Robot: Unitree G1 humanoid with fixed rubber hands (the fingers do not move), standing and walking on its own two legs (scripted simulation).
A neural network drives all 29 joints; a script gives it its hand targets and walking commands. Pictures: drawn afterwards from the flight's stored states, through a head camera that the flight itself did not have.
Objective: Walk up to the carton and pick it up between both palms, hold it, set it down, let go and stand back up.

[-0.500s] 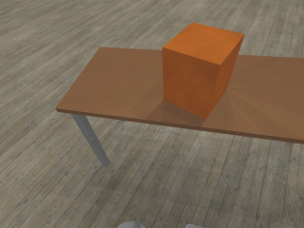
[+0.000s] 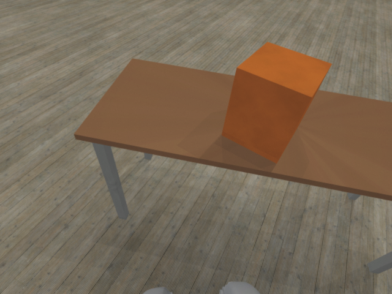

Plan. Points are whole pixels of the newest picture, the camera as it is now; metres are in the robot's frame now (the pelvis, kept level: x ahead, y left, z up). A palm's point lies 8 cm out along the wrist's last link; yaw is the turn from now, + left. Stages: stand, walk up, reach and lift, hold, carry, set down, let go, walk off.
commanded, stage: walk up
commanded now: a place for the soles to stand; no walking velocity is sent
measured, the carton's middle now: (272, 102) +0.66 -0.21 +0.04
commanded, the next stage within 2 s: none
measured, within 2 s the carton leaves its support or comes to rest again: neither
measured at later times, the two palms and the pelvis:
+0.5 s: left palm out of the picture +0.09 +0.30 -0.09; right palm out of the picture +0.06 -0.33 -0.12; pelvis +0.02 -0.02 +0.00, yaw -5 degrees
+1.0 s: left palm out of the picture +0.13 +0.30 -0.10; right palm out of the picture +0.10 -0.32 -0.10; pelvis +0.05 -0.01 +0.00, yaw -6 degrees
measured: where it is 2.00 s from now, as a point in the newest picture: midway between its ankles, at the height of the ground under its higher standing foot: outside the picture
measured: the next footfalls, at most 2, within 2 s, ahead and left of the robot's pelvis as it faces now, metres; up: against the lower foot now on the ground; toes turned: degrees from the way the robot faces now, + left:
right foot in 0.28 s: +0.11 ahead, -0.16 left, +0.00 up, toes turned -3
